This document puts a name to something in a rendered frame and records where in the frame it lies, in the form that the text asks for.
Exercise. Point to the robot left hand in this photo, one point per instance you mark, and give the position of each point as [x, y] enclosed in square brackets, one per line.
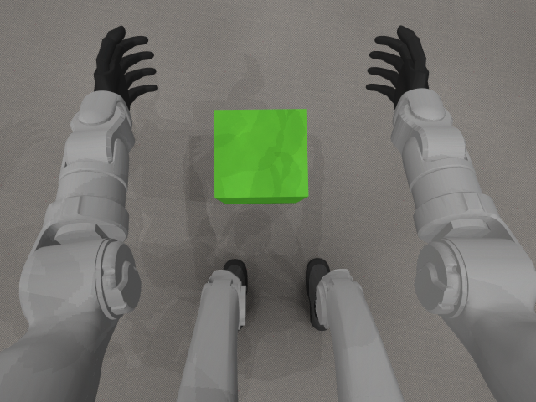
[110, 74]

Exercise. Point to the robot right hand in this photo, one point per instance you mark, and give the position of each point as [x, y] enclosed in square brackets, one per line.
[413, 73]

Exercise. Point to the right robot foot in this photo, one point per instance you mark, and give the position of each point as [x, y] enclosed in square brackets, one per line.
[316, 269]

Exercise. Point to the robot right forearm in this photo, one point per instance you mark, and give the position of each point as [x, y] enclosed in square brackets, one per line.
[448, 198]

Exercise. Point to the robot left forearm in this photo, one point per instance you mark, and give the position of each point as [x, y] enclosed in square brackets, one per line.
[93, 180]

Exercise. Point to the right robot shin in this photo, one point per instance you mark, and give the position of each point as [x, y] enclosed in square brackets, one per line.
[339, 273]

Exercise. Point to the robot right upper arm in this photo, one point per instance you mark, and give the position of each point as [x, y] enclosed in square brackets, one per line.
[485, 291]

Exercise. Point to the carton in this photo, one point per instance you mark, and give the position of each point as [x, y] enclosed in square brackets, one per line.
[260, 156]

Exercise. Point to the robot left upper arm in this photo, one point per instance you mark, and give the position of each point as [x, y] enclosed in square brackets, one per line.
[73, 296]

